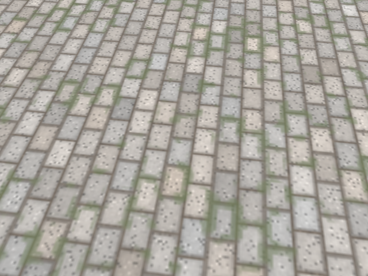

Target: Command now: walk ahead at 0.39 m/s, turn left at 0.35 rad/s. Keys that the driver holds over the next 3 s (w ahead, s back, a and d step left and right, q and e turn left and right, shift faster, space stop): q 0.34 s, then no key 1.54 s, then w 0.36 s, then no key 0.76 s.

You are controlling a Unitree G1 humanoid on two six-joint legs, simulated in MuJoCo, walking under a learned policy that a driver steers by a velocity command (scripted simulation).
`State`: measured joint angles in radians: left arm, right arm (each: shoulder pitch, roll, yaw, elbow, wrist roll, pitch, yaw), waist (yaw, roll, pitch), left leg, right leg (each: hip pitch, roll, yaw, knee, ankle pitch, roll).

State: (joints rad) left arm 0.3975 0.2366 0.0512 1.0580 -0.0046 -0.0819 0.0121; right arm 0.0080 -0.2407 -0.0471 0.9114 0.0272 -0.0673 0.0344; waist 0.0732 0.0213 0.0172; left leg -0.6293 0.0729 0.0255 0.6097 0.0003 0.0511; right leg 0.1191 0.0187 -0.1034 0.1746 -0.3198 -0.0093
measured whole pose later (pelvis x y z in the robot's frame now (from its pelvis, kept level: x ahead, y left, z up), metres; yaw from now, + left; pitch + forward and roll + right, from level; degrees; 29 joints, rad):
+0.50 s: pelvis +0.18 +0.05 +0.00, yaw +14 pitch +3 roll +0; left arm 0.10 0.29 0.07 0.83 0.01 -0.02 0.06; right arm 0.16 -0.28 -0.07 0.82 0.00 -0.01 -0.03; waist -0.03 -0.02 0.03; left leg -0.32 -0.13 -0.10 0.44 -0.15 0.09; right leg -0.57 -0.05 0.11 0.76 -0.20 0.08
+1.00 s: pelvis +0.25 +0.03 +0.00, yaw +16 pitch -1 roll +0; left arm 0.13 0.25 0.04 0.89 0.01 -0.02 0.02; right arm 0.17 -0.25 -0.04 0.85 -0.01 0.01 -0.01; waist 0.01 0.00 0.03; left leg -0.21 -0.07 -0.09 0.54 -0.31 0.03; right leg -0.24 -0.01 0.03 0.52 -0.27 0.02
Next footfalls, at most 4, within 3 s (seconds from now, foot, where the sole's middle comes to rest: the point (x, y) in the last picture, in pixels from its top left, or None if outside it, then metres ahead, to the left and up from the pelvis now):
0.08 left None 0.24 0.14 -0.77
0.60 right None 0.33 -0.08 -0.77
2.54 left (153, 249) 0.56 0.19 -0.77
2.84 right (218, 252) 0.57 -0.05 -0.77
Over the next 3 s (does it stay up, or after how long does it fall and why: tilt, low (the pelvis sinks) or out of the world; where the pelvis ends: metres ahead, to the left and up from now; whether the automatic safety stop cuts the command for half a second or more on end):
stays up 0.51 0.06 0.00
